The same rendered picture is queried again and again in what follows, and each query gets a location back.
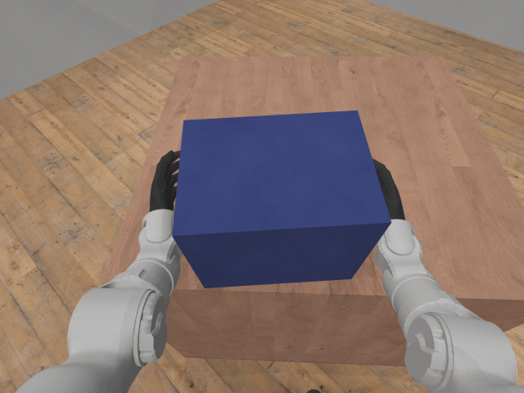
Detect robot right upper arm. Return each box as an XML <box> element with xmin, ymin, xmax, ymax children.
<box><xmin>404</xmin><ymin>312</ymin><xmax>524</xmax><ymax>393</ymax></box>

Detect carton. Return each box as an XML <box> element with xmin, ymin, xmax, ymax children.
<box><xmin>172</xmin><ymin>111</ymin><xmax>391</xmax><ymax>288</ymax></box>

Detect right robot forearm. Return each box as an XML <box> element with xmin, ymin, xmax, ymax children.
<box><xmin>375</xmin><ymin>219</ymin><xmax>517</xmax><ymax>382</ymax></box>

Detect left robot forearm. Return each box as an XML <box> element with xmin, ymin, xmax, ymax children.
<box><xmin>67</xmin><ymin>209</ymin><xmax>183</xmax><ymax>355</ymax></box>

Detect robot right hand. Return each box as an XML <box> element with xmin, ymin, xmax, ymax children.
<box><xmin>373</xmin><ymin>159</ymin><xmax>405</xmax><ymax>220</ymax></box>

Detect pedestal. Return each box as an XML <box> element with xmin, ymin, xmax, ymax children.
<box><xmin>102</xmin><ymin>56</ymin><xmax>524</xmax><ymax>367</ymax></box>

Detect robot left upper arm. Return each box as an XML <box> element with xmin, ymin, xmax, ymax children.
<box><xmin>15</xmin><ymin>288</ymin><xmax>167</xmax><ymax>393</ymax></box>

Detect robot left hand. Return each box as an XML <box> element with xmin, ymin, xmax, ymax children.
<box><xmin>150</xmin><ymin>151</ymin><xmax>180</xmax><ymax>212</ymax></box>

